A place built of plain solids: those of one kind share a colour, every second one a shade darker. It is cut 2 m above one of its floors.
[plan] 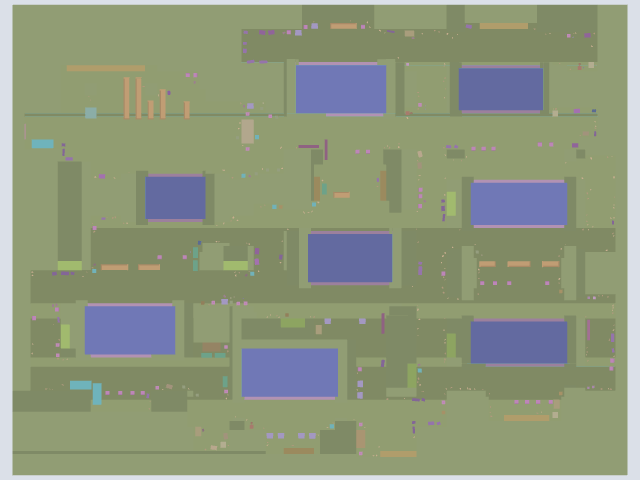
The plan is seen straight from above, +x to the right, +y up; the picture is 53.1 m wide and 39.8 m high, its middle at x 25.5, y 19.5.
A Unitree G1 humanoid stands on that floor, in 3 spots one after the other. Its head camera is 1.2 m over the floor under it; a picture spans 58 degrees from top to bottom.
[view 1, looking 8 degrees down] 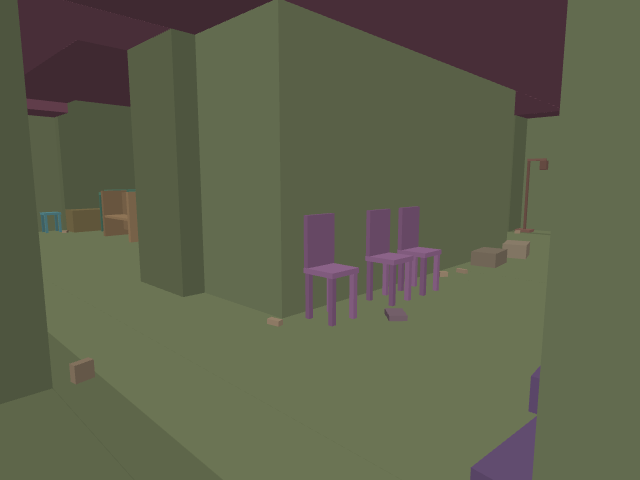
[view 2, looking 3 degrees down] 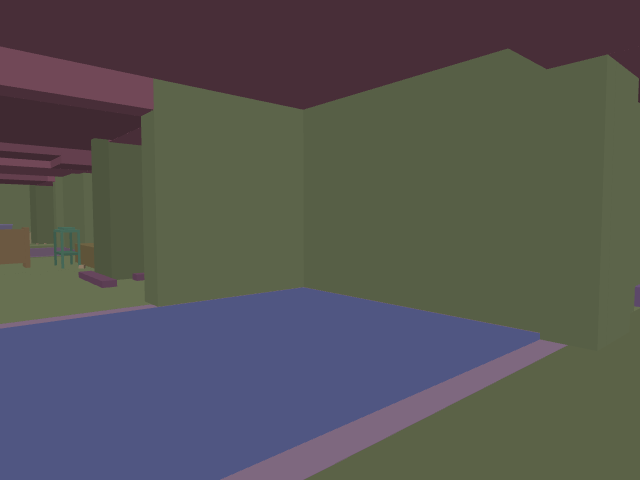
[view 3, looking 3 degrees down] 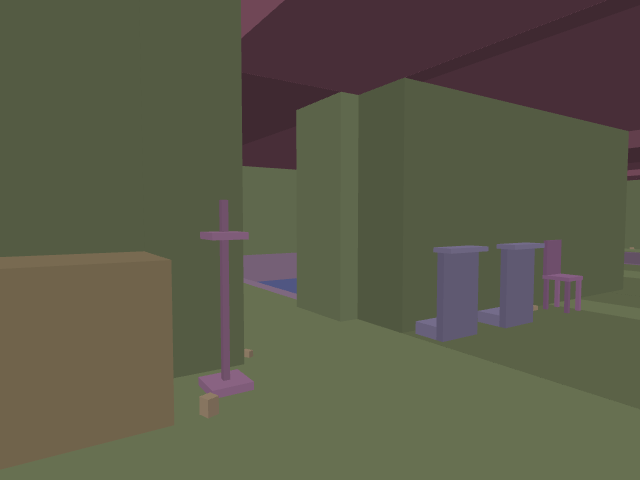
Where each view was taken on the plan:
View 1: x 36.25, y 19.62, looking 134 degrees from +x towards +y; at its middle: chair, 3.74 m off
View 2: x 28.12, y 35.75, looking -131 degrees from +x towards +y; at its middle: wall_rock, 7.06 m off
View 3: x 31.75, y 3.12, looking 147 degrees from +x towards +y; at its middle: wall_rock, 5.29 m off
